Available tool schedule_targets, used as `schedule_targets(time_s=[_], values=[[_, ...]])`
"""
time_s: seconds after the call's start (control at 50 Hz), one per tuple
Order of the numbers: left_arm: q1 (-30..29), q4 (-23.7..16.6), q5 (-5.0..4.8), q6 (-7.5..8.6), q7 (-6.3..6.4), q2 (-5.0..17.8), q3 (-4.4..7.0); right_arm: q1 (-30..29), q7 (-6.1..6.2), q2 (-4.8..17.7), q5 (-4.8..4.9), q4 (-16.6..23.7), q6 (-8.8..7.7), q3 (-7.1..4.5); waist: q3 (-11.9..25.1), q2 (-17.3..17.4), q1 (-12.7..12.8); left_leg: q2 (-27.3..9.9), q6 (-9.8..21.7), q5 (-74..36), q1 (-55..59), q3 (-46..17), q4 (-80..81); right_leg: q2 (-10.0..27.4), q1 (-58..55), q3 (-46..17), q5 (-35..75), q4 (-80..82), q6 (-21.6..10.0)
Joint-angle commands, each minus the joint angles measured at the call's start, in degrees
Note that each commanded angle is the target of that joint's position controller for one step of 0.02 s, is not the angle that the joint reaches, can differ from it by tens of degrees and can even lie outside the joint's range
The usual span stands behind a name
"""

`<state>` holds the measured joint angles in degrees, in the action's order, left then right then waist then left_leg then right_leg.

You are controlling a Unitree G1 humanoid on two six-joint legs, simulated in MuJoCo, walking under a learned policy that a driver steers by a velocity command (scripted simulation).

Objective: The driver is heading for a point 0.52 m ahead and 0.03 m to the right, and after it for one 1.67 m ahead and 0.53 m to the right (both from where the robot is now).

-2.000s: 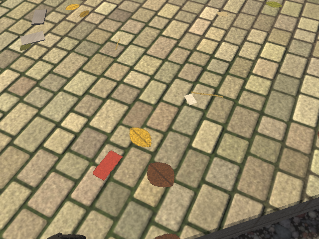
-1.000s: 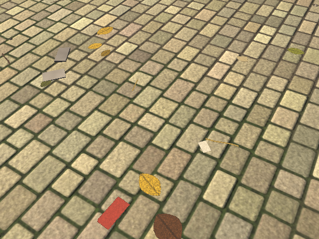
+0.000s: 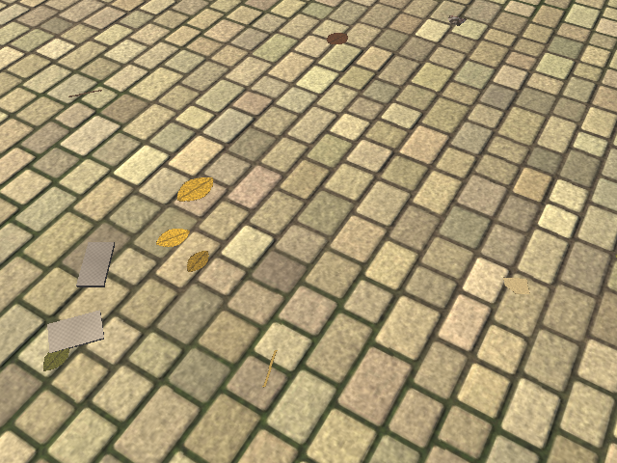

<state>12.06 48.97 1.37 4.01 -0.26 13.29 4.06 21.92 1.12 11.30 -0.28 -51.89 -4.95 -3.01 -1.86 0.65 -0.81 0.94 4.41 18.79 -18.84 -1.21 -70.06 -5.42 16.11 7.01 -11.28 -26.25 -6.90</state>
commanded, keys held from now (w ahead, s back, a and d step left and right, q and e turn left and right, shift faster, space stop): no key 1.00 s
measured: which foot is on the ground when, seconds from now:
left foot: up 0.00-0.30, down 0.32-1.00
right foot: down 0.00-0.34, up 0.36-0.60, down 0.62-1.00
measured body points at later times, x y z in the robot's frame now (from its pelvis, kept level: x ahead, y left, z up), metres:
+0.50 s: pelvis +0.18 +0.04 +0.00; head +0.21 +0.05 +0.45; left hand +0.23 +0.28 -0.15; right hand +0.26 -0.20 -0.13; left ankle +0.28 +0.11 -0.73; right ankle +0.13 -0.08 -0.70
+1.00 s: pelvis +0.21 +0.02 +0.01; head +0.22 +0.02 +0.46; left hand +0.20 +0.24 -0.15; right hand +0.22 -0.21 -0.14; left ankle +0.28 +0.11 -0.73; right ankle +0.19 -0.09 -0.73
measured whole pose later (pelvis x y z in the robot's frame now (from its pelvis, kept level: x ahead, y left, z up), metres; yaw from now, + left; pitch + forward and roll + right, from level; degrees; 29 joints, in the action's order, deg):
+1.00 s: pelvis +0.21 +0.02 +0.01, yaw -1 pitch -1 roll +0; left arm 20.5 61.2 0.7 1.1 2.3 8.3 0.3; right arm 16.8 1.4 9.5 -0.4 -60.3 -0.8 -1.3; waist -0.2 -0.1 -0.7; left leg 1.4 2.8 6.3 -14.9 2.9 -21.8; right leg -0.8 7.5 0.4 -15.0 -23.2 -0.8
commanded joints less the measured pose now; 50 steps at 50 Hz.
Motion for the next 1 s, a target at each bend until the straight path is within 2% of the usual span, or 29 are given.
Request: schedule_targets(time_s=[0.02, 0.08, 0.14, 0.18, 0.22, 0.26, 0.28, 0.3, 0.32, 0.34, 0.36, 0.38, 0.4, 0.42, 0.44, 0.46, 0.5, 0.56, 0.6, 0.62, 0.64, 0.66, 0.68, 0.7, 0.74, 0.76, 0.8, 0.86, 1.0], values=[[4.1, -0.7, -0.56, 2.24, 0.43, 0.4, -0.84, 1.0, -1.15, 3.8, -1.21, 4.5, 0.52, -0.78, 0.4, -0.6, -1.0, -4.2, -1.4, -2.2, -11.8, -2.2, -0.6, 18.5, -7.5, -17.9, 26.0, 15.3, -8.3], [7.1, 1.2, -0.89, 3.44, 0.24, 3.1, -0.80, 0.3, -1.71, 2.3, -1.89, 5.1, 1.49, -0.54, 0.2, -2.8, -2.3, -3.6, -3.3, -4.7, -12.8, 0.9, 7.1, 15.5, -7.2, -10.4, 46.8, 13.8, -6.2], [7.4, 1.8, -0.79, 2.87, -0.06, 3.2, -1.30, -7.0, -2.04, 1.0, -1.46, 7.1, 1.78, 0.54, -0.5, -6.0, -0.8, -2.6, -3.8, -12.5, -8.1, 5.0, 23.8, 10.4, -4.5, -4.0, 49.3, 13.5, -2.9], [10.9, 2.9, -0.91, 2.45, 0.13, 4.0, -1.23, -11.3, -1.83, 0.9, -1.09, 8.1, 1.88, 1.07, 0.8, -6.4, 1.7, -1.4, -3.5, -18.0, -6.1, 6.6, 30.4, 10.8, -7.6, -4.3, 48.7, 12.6, -1.8], [11.9, 3.6, -0.98, 2.15, 0.43, 4.4, -1.20, -11.6, -1.28, 1.9, -1.00, 8.1, 1.68, 0.97, 1.7, -6.4, 1.7, -1.3, -2.7, -19.7, -4.8, 5.6, 33.7, 12.8, -11.0, -5.6, 46.8, 10.4, -1.5], [11.0, 3.8, -0.94, 1.76, 1.01, 4.7, -1.13, -9.8, -0.61, 3.5, -1.40, 7.6, 1.20, 0.53, 2.0, -6.2, 0.6, -0.8, -1.3, -17.2, -2.3, 4.5, 36.5, 14.5, -13.0, -7.1, 46.6, 6.1, -1.3], [10.3, 3.9, -1.10, 1.50, 1.33, 4.9, -1.06, -6.8, -0.26, 4.1, -1.74, 6.4, 0.84, 0.20, 2.6, -5.2, -0.9, -0.1, -0.4, -17.5, 0.9, 4.4, 39.8, 14.4, -13.4, -7.4, 46.1, 2.1, -0.7], [10.2, 4.0, -1.43, 1.23, 1.50, 5.1, -0.99, -2.6, 0.05, 4.9, -2.33, 4.7, 0.07, -0.13, 3.8, -2.7, -2.9, -0.1, 0.4, -24.0, 6.4, 4.1, 45.6, 12.6, -12.7, -6.8, 41.9, -4.2, 0.6], [11.8, 3.4, -1.48, 1.21, 1.79, 5.3, -0.96, 1.4, 0.38, 8.1, -2.73, 3.5, -0.77, -0.80, 7.9, 1.3, -3.2, -7.0, 1.7, -48.1, 15.6, -1.5, 43.5, 9.8, -7.9, -5.5, 28.1, -12.1, 2.4], [20.4, 4.1, -3.41, 0.60, 2.05, -0.2, -2.11, 4.7, 0.37, 10.3, -2.94, 3.4, -0.62, -1.17, 16.5, 10.3, -1.2, -22.2, 11.6, -75.9, 27.1, -14.3, 39.8, 3.9, -0.3, -3.7, -6.7, -27.3, 4.2], [21.2, 5.6, -3.18, -0.98, 2.06, 1.2, -1.57, 3.9, 0.10, 7.8, -0.31, 3.4, 0.03, -0.40, 20.9, 10.3, -1.6, -25.3, 17.6, -77.7, 25.9, -21.3, 42.7, 0.7, 1.9, -7.7, -25.6, -34.5, 5.2], [18.1, 5.3, -1.59, -2.16, 1.94, 2.1, -1.26, -0.4, 0.05, 6.2, 0.57, 4.2, 0.55, 0.19, 16.2, 5.9, -0.2, -23.3, 16.9, -63.8, 20.1, -18.6, 46.1, 2.6, 3.9, -10.3, -26.0, -36.3, 5.7], [14.3, 4.9, -0.23, -2.81, 1.76, 1.7, -1.34, -4.8, 0.38, 4.2, 0.21, 4.7, 1.08, 0.82, 10.6, 3.5, 0.7, -20.6, 14.7, -49.4, 13.7, -16.4, 49.6, 3.7, 4.8, -10.3, -24.2, -35.2, 6.0], [12.3, 4.7, 0.22, -3.33, 1.62, 1.1, -1.43, -7.7, 0.87, 3.0, -0.17, 4.9, 1.47, 1.33, 6.4, 2.9, 2.0, -17.9, 12.0, -40.6, 7.6, -13.1, 52.6, 5.2, 3.6, -10.3, -21.4, -31.5, 6.5], [12.4, 4.9, 0.37, -3.96, 1.53, 0.5, -1.58, -9.4, 1.31, 3.0, -0.36, 4.6, 1.83, 1.44, 4.8, 3.9, 3.4, -15.4, 9.9, -33.9, 2.8, -10.0, 54.7, 6.0, 0.6, -9.8, -19.2, -27.2, 7.0], [13.6, 5.7, 0.33, -4.58, 1.62, -0.2, -1.87, -9.9, 1.38, 3.5, -0.85, 4.3, 2.11, 1.34, 4.7, 4.7, 3.9, -13.4, 8.5, -29.6, 0.9, -7.8, 55.3, 5.5, -1.9, -8.4, -17.9, -23.7, 7.3], [13.9, 6.8, 0.02, -5.47, 2.00, -0.7, -2.15, -8.4, 1.12, 4.4, -1.32, 3.1, 2.46, 0.95, 5.6, 4.8, 3.2, -12.1, 7.5, -21.6, 0.8, -6.8, 55.7, 4.9, -3.9, -7.0, -16.1, -17.8, 7.1], [12.9, 7.5, -0.24, -6.00, 2.18, -0.4, -2.29, -8.2, 0.68, 5.6, -0.77, 1.8, 3.28, 0.42, 5.0, 5.8, 2.9, -11.5, 6.1, -1.7, -2.1, -7.7, 58.0, 5.1, -6.9, -6.0, -9.2, -10.1, 5.9], [13.2, 8.1, 0.26, -5.71, 2.03, 0.0, -2.40, -8.8, 0.62, 5.7, -0.10, 1.3, 4.28, 0.18, 2.3, 5.1, 3.5, -10.4, 2.8, 11.8, -7.6, -7.9, 59.6, 5.2, -11.0, -5.7, -4.2, -2.7, 4.3], [12.9, 7.8, 0.78, -5.32, 2.01, 0.7, -2.48, -8.0, 0.57, 5.2, -0.10, 0.8, 4.66, 0.18, 0.1, 3.3, 3.2, -9.7, 0.4, 14.8, -9.4, -7.9, 59.6, 7.2, -10.9, -8.5, -3.9, 1.5, 3.4], [12.1, 7.3, 0.95, -4.73, 2.19, 2.3, -2.41, -7.0, 0.44, 4.5, 0.21, 0.6, 5.00, 0.19, -1.7, 0.2, 2.0, -7.6, -1.6, 13.0, -8.6, -6.5, 57.9, 11.1, -7.3, -13.9, -9.8, 6.6, 2.4], [9.7, 7.5, 0.00, -4.38, 2.29, 2.5, -2.44, -6.4, 0.19, 3.5, 0.91, 0.3, 5.10, 0.21, -4.6, -6.2, 0.3, -4.1, -2.4, 5.4, -2.3, -2.6, 54.9, 12.7, 2.8, -17.3, -17.6, 10.3, 1.8], [8.0, 7.6, -0.31, -3.68, 2.37, 1.0, -2.95, -6.0, -0.10, 2.9, 0.49, -0.6, 4.92, 0.38, -4.0, -7.4, -0.7, -3.7, -2.3, -2.6, 5.6, -2.0, 51.4, 13.4, 7.6, -18.2, -19.8, 13.7, 2.7], [6.9, 7.9, -0.59, -3.02, 2.48, 1.2, -2.92, -4.7, -0.27, 2.2, -0.06, -1.4, 4.65, 0.48, -3.0, -7.6, -1.8, -3.8, -2.2, -6.8, 10.2, -1.8, 50.1, 13.0, 9.2, -17.5, -18.5, 14.5, 3.7], [6.8, 8.1, -0.86, -2.42, 2.67, 1.8, -2.62, -3.2, -0.31, 3.7, -0.71, -2.8, 4.01, 0.27, -1.7, -5.2, -2.1, -5.0, -1.8, -7.9, 11.7, -3.1, 50.7, 11.5, 6.9, -15.3, -13.6, 13.0, 4.5], [8.1, 8.6, -0.91, -2.40, 2.63, 1.4, -2.57, -3.1, -0.24, 4.1, -0.67, -3.3, 3.79, 0.24, -1.7, -2.8, -1.4, -5.7, -1.4, -6.5, 9.6, -3.9, 51.6, 10.6, 4.2, -14.1, -10.6, 11.5, 4.3], [10.7, 9.6, -0.67, -2.67, 2.56, 0.0, -2.76, -3.9, -0.05, 3.8, -0.33, -4.0, 3.67, 0.42, -2.2, -0.7, -0.1, -6.2, -1.0, -3.6, 5.8, -4.8, 53.5, 9.9, 0.2, -12.8, -7.4, 9.2, 3.8], [12.3, 10.4, -0.47, -2.78, 2.53, -0.2, -2.80, -4.5, 0.23, 3.3, -0.17, -4.9, 3.70, 0.68, -2.0, 0.0, 0.5, -6.1, -1.1, -4.0, 5.3, -4.7, 54.1, 10.0, -1.5, -12.5, -5.6, 8.6, 3.4], [12.5, 11.9, -0.67, -2.54, 2.69, -0.6, -3.04, -3.0, 0.50, 2.6, -0.12, -7.5, 3.76, 1.12, -1.5, -0.5, 0.1, -5.9, -1.0, -8.8, 8.2, -3.9, 52.3, 10.3, -1.9, -12.4, -3.2, 9.0, 3.6]])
